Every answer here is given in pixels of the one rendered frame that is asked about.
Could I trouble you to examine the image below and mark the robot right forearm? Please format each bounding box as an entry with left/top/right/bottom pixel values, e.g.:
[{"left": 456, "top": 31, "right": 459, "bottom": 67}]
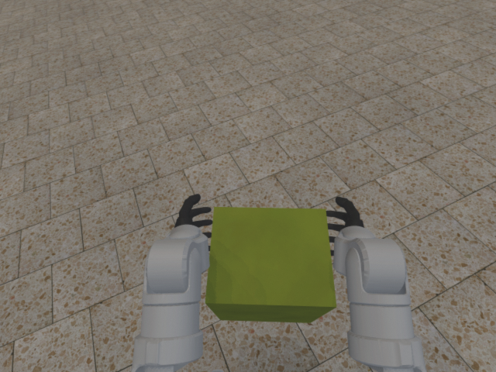
[{"left": 333, "top": 226, "right": 427, "bottom": 372}]

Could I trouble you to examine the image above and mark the robot left hand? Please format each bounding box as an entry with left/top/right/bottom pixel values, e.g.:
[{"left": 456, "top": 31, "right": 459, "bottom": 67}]
[{"left": 174, "top": 194, "right": 212, "bottom": 251}]

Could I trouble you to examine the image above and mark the robot left forearm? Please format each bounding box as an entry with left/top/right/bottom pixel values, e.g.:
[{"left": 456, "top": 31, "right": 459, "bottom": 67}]
[{"left": 131, "top": 225, "right": 210, "bottom": 372}]

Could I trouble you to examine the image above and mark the carton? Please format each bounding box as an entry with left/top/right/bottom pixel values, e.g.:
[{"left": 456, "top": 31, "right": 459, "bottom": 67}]
[{"left": 205, "top": 207, "right": 336, "bottom": 323}]

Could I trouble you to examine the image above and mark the robot right hand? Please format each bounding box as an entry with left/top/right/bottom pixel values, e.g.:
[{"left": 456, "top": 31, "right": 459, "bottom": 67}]
[{"left": 326, "top": 197, "right": 364, "bottom": 256}]

